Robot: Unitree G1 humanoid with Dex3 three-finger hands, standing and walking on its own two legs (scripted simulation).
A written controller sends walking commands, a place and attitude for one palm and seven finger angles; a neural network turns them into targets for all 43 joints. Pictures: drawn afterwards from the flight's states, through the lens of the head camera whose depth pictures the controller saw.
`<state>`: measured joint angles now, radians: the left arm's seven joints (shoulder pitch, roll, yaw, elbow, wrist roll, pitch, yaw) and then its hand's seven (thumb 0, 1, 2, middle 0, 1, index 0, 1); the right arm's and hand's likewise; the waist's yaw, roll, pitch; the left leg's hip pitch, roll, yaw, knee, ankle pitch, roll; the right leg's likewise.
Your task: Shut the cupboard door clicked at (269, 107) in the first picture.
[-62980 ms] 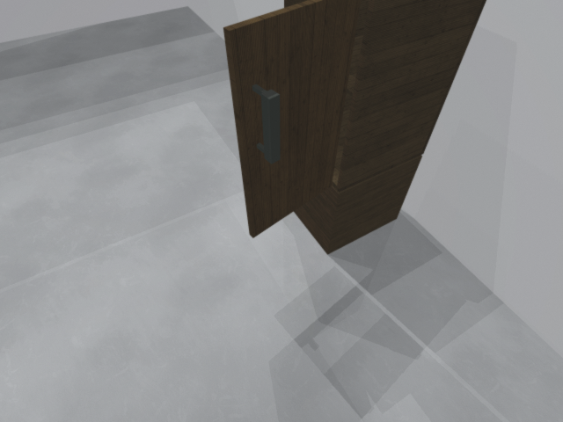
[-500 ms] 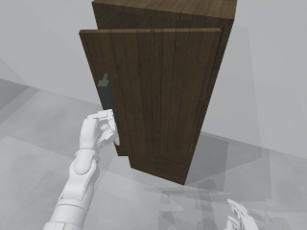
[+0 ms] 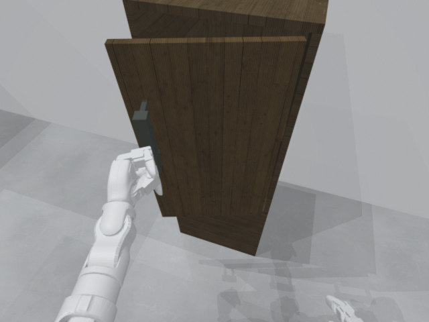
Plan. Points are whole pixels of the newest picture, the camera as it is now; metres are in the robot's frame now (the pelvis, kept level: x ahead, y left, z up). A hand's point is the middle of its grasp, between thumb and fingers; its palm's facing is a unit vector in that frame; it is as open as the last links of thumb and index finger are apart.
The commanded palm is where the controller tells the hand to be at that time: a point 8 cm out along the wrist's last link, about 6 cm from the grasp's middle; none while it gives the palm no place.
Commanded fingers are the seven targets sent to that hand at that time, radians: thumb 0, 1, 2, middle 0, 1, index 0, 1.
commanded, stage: push the door shut along its arc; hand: left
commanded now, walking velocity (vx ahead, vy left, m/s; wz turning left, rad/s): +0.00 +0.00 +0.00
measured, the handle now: (150, 138) +0.46 +0.15 +0.08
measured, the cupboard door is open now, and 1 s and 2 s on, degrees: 20 4 0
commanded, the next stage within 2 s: pull the fist back off the door in 1.78 s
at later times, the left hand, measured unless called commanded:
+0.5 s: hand (161, 160) +0.40 +0.12 +0.09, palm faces -0.06 -1.00 -0.01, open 3.1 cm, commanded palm +0.39 +0.17 +0.09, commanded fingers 0.00 0.90 0.90 -1.30 -1.50 -1.30 -1.50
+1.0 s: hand (172, 137) +0.46 +0.11 +0.09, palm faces -0.17 -0.98 -0.02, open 3.1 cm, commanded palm +0.46 +0.15 +0.09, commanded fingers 0.00 0.90 0.90 -1.30 -1.50 -1.30 -1.50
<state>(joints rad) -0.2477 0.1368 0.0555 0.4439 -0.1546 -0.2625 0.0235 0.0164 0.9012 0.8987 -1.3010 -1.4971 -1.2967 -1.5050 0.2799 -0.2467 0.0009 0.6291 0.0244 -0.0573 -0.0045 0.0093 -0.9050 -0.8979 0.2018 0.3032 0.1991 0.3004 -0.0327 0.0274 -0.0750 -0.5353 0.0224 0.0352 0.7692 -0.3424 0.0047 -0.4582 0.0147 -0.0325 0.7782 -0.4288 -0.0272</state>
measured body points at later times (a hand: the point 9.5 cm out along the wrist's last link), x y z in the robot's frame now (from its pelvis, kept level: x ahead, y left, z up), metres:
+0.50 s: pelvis -0.01 +0.01 +0.00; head +0.02 +0.00 +0.44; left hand +0.39 +0.17 +0.09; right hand +0.10 -0.24 -0.11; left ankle +0.03 +0.12 -0.71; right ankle -0.02 -0.10 -0.71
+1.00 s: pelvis -0.02 +0.02 -0.02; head +0.06 +0.02 +0.42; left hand +0.47 +0.16 +0.09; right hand -0.01 -0.25 -0.14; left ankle +0.03 +0.12 -0.71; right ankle -0.02 -0.10 -0.71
